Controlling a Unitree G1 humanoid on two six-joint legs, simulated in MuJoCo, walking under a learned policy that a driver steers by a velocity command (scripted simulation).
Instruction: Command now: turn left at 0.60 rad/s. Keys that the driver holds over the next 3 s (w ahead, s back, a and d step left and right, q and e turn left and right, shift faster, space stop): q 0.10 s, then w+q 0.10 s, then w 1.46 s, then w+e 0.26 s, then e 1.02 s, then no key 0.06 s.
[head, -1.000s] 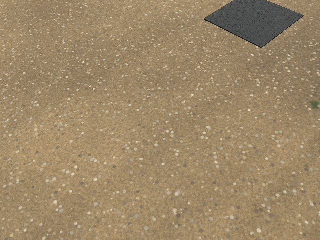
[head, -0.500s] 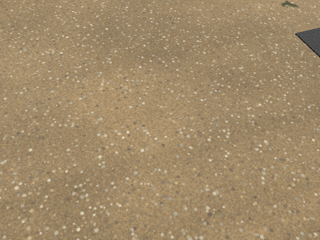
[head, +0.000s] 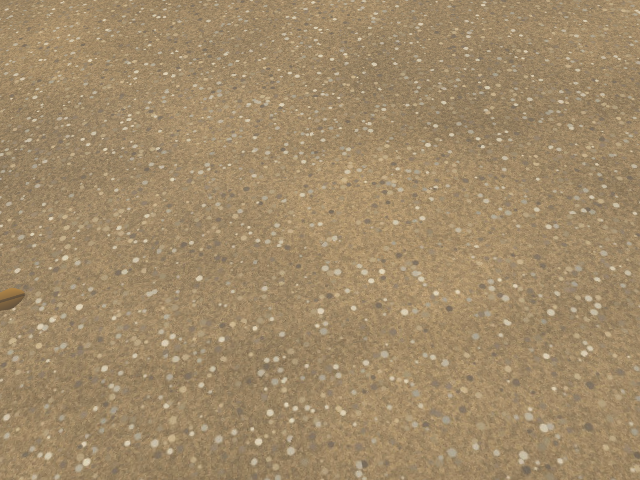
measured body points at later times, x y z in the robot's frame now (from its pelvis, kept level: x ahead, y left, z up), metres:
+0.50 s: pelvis +0.06 +0.05 +0.00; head +0.07 +0.07 +0.45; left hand +0.01 +0.32 -0.14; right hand +0.27 -0.17 -0.10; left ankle +0.04 +0.13 -0.74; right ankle +0.01 -0.09 -0.70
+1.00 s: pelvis +0.32 +0.08 -0.01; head +0.35 +0.08 +0.43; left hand +0.41 +0.37 -0.12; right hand +0.35 -0.18 -0.16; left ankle +0.11 +0.15 -0.65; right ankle +0.41 +0.03 -0.74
